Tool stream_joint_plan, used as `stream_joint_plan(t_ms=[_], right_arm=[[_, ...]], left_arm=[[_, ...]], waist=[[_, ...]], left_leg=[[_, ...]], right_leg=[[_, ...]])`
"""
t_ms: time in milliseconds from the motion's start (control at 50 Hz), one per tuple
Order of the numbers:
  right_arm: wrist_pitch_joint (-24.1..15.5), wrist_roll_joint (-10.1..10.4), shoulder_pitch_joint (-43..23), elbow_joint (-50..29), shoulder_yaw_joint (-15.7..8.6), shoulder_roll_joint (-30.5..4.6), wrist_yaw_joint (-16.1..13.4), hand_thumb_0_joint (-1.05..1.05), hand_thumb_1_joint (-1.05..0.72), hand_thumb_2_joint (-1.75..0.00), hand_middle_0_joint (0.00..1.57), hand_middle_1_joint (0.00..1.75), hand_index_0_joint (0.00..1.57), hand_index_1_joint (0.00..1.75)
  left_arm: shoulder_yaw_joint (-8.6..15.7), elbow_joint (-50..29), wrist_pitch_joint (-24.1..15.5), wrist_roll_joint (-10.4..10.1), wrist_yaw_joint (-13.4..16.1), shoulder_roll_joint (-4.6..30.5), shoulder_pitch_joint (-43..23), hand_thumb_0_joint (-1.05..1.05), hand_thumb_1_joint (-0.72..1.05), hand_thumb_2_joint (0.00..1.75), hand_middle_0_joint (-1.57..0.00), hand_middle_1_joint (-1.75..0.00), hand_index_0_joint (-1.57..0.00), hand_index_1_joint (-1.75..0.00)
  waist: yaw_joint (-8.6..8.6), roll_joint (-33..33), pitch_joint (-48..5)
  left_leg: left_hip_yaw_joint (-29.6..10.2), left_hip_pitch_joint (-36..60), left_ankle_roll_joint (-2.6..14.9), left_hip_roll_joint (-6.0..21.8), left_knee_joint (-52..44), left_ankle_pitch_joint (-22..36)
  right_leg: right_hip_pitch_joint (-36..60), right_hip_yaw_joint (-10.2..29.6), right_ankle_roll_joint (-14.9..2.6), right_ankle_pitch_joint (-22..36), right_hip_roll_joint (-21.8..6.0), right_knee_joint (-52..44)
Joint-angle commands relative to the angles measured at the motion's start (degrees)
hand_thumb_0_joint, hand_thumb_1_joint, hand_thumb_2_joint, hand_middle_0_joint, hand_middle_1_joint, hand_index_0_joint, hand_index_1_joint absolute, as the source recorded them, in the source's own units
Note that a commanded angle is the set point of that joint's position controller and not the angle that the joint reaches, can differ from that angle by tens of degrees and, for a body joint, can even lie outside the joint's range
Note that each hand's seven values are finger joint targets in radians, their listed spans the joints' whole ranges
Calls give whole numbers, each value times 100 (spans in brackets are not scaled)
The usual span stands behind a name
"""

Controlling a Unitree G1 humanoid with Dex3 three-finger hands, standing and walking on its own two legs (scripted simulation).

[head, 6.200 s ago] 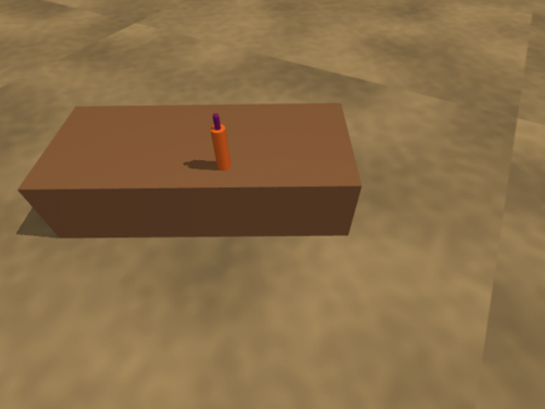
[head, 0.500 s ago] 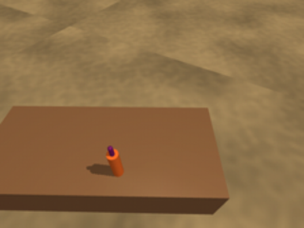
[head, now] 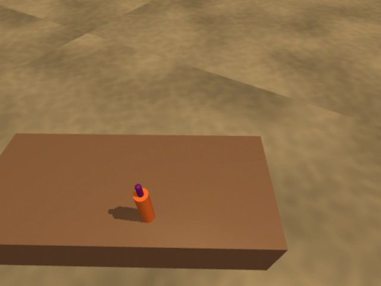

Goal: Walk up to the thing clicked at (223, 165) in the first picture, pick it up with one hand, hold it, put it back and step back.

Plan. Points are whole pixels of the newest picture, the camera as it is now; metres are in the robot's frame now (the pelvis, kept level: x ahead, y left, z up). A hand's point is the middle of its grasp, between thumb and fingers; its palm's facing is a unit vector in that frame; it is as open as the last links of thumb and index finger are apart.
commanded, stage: stand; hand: left
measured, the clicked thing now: (143, 202) +0.46 +0.19 -0.33
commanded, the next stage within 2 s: go down in 0.20 s
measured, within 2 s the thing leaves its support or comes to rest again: neither
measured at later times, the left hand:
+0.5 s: hand out of the picture +0.14 +0.25 -0.16, palm faces +0.06 -0.94 -0.32, open 10.0 cm
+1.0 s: hand out of the picture +0.16 +0.27 -0.15, palm faces +0.06 -0.95 -0.32, open 16.9 cm
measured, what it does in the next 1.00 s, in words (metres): stands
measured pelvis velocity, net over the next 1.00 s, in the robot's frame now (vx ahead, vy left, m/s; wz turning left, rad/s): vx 0.01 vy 0.01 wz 0.00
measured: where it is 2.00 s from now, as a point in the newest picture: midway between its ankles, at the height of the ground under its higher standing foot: outside the picture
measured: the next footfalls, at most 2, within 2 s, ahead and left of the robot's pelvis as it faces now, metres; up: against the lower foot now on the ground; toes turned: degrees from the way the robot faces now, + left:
none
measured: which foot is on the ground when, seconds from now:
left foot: down 0.00-1.00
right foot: down 0.00-1.00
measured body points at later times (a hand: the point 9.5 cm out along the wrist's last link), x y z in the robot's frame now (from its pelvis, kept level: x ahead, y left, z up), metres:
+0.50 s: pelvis -0.01 +0.00 -0.01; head +0.04 +0.01 +0.44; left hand +0.14 +0.30 -0.14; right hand +0.08 -0.27 -0.14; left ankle +0.00 +0.14 -0.75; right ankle -0.02 -0.13 -0.75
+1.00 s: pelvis +0.01 +0.01 -0.03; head +0.06 +0.02 +0.41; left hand +0.16 +0.32 -0.13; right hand +0.16 -0.25 -0.13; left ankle +0.00 +0.14 -0.75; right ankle -0.02 -0.13 -0.75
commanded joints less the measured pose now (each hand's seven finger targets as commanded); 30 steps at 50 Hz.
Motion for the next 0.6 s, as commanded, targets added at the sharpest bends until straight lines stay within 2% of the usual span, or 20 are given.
stream_joint_plan(t_ms=[0, 60, 260, 280, 300, 320, 340, 360, 380, 400, 420, 440, 460, 500, 540, 580], right_arm=[[-95, -15, -222, -302, -229, -1239, -104, 0, -90, -90, 20, 30, 20, 30], [-89, -22, -205, -316, -241, -1237, -102, 0, -90, -90, 20, 30, 20, 30], [-93, -23, -218, -322, -245, -1259, -98, 0, -90, -90, 20, 30, 20, 30], [-91, -20, -204, -316, -235, -1232, -94, 0, -98, -98, 20, 31, 21, 31], [-368, 355, -68, -1921, -14, -281, -225, 0, -105, -94, 20, 30, 20, 30], [-352, 350, 234, -1581, -63, -442, -284, 0, -105, -95, 20, 30, 20, 30], [-278, 393, 487, -1615, -175, -659, -351, 0, -105, -94, 20, 30, 20, 30], [-242, 342, 568, -1707, -253, -645, -360, 0, -105, -93, 20, 30, 20, 30], [-260, 343, 603, -1895, -284, -622, -388, 0, -105, -93, 20, 30, 20, 30], [-289, 267, 633, -2021, -404, -641, -402, 0, -104, -93, 20, 30, 20, 30], [-295, 221, 798, -2059, -431, -580, -403, 0, -100, -92, 20, 30, 20, 30], [-308, 177, 840, -2212, -474, -536, -370, 0, -101, -92, 20, 30, 20, 30], [-327, 187, 821, -2350, -521, -554, -363, 0, -101, -92, 20, 30, 20, 30], [-360, 223, 660, -2631, -502, -481, -386, 0, -97, -91, 20, 30, 20, 30], [-399, 249, 520, -2872, -462, -419, -387, 0, -96, -91, 20, 30, 20, 30], [-395, 273, 470, -3082, -430, -387, -404, 0, -93, -90, 20, 30, 20, 30]], left_arm=[[221, -340, -94, 25, 104, 1256, -162, 0, 90, 90, -20, -30, -20, -30], [233, -347, -99, 24, 108, 1283, -165, 0, 90, 90, -20, -30, -20, -30], [224, -343, -98, 19, 101, 1255, -134, 0, 90, 90, -20, -30, -20, -30], [211, -325, -101, 21, 98, 1248, -126, 0, 82, 82, -12, -22, -12, -22], [265, -2335, -632, -296, 179, 366, -2137, 0, 74, 74, -4, -14, -4, -14], [376, -2051, -590, -280, 230, 640, -2789, 0, 66, 66, -2, -6, -3, -6], [730, -1166, -367, -177, 264, 1197, -1682, 0, 58, 58, -2, -5, -2, -4], [854, -778, -239, -67, 204, 1291, -1426, 0, 50, 50, -2, -4, -4, -2], [954, -1068, -223, 5, 156, 1536, -1865, 0, 42, 42, -2, -4, -4, -3], [1113, -1012, -243, 110, 112, 1618, -1729, 0, 34, 34, -2, -4, -3, -2], [1181, -649, -96, 196, 82, 1472, -1023, 0, 26, 26, -3, -6, -5, -4], [1200, -802, 27, 258, 21, 1303, -797, 0, 18, 18, -3, -5, -5, -3], [1311, -1120, 148, 294, -1, 1385, -654, 0, 16, 16, -3, -5, -5, -3], [1301, -1300, 487, 300, 6, 1238, -403, 0, 3, 12, -5, -4, -6, -3], [1298, -1852, 810, 290, -21, 1227, -515, 0, -7, 10, -5, -3, -6, -2], [1204, -2095, 1173, 253, -49, 1049, -317, 0, -18, 9, -6, -4, -6, -3]], waist=[[-5, 12, -452], [-14, -66, -438], [6, -29, -444], [-8, -37, -392], [-723, 75, 88], [-553, 40, -220], [-355, -58, -159], [-301, -240, -417], [-227, -318, -663], [-146, -200, -1077], [-101, -82, -1280], [27, -11, -1480], [165, 232, -1648], [123, 278, -1466], [88, 269, -1397], [44, 90, -1236]], left_leg=[[-439, 132, 244, 582, -180, 1036], [-443, 173, 232, 587, -191, 953], [-462, 143, 243, 584, -186, 953], [-469, 95, 236, 573, -208, 900], [281, -510, 225, -261, 147, 9], [241, -478, 235, -287, 233, -65], [249, -599, 228, -275, 273, -117], [224, -714, 244, -295, 472, -27], [187, -733, 252, -278, 589, 123], [186, -701, 244, -274, 722, 230], [192, -808, 233, -316, 847, 461], [180, -839, 215, -337, 915, 610], [187, -759, 179, -346, 885, 792], [189, -841, 154, -360, 863, 739], [164, -891, 159, -342, 874, 649], [157, -971, 171, -322, 912, 502]], right_leg=[[58, 504, -155, 1041, -683, -279], [-39, 495, -155, 875, -665, -274], [-7, 492, -156, 835, -671, -279], [-33, 500, -144, 812, -664, -316], [-1343, 185, -99, 442, 115, 88], [-1077, 110, -104, 316, 101, 171], [-1020, 50, -140, 104, 152, 170], [-1057, 52, -143, 107, 136, 297], [-1034, 57, -135, 264, 139, 426], [-934, 92, -135, 432, 116, 615], [-873, 106, -146, 688, 86, 761], [-761, 110, -167, 782, 91, 858], [-648, 112, -196, 889, 112, 879], [-704, 84, -200, 767, 153, 760], [-788, 50, -196, 643, 177, 762], [-986, 17, -183, 440, 198, 784]])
